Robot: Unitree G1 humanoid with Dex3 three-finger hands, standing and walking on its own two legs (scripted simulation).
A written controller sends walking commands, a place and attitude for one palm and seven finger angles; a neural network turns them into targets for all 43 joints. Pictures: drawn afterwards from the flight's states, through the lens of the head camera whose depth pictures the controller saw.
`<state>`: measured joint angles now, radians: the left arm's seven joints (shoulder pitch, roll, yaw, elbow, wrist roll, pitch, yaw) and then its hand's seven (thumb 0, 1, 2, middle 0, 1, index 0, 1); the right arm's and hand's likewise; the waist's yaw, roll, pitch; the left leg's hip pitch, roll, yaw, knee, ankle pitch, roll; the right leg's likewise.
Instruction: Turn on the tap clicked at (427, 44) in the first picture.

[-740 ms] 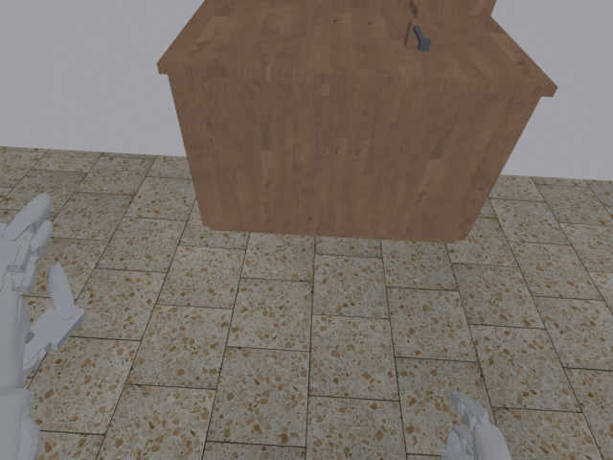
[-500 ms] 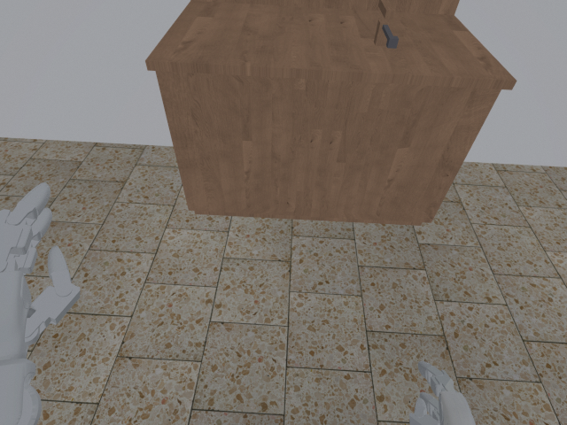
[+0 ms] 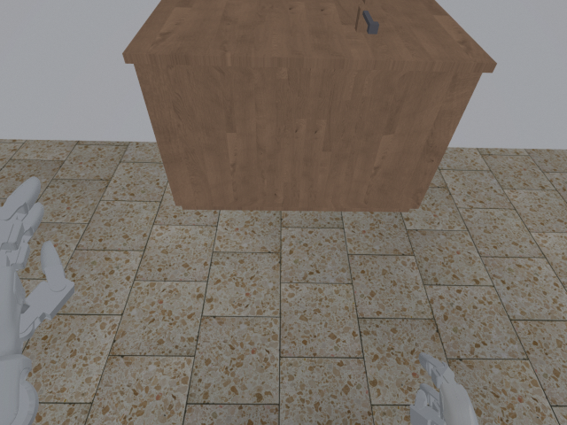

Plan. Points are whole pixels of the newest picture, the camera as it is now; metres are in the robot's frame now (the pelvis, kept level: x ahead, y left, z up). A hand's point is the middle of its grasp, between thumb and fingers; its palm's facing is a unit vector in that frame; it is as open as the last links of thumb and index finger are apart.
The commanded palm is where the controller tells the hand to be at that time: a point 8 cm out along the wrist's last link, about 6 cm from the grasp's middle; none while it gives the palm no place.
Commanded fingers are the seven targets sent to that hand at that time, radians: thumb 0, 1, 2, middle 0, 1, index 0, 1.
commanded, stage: walk to a spot facing it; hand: left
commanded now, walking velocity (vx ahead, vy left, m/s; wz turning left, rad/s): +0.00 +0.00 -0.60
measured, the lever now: (372, 27) +1.19 -0.16 +0.09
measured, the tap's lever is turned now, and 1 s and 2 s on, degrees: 0 0 0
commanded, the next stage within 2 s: turn to face it in 1.66 s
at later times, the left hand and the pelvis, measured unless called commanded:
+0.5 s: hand (147, 229) +0.28 +0.19 +0.17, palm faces +0.24 -0.89 -0.38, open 7.4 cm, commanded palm +0.24 +0.23 +0.18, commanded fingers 0.00 0.90 0.90 -0.20 -0.30 -0.20 -0.30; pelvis +0.02 +0.00 +0.00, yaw -15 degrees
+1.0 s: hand (324, 161) +0.40 -0.01 +0.20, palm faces -0.09 -0.85 -0.52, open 7.4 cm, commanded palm +0.38 +0.07 +0.18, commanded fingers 0.00 0.90 0.90 -0.20 -0.30 -0.20 -0.30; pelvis +0.10 -0.10 +0.00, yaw -30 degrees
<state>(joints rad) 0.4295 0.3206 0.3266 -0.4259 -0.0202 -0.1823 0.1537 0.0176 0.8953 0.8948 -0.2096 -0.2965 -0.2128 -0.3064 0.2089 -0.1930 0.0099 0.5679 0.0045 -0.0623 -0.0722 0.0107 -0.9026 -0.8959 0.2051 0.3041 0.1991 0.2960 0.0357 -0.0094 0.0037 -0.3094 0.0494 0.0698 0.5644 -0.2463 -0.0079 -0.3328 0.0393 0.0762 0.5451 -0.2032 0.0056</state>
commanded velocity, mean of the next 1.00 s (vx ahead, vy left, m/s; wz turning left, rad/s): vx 0.32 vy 0.00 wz -0.42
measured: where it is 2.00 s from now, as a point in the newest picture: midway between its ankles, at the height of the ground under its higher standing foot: (377, 400)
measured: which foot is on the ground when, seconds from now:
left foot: down 0.00-0.74, up 0.76-1.00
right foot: down 0.00-0.38, up 0.40-0.72, down 0.74-1.00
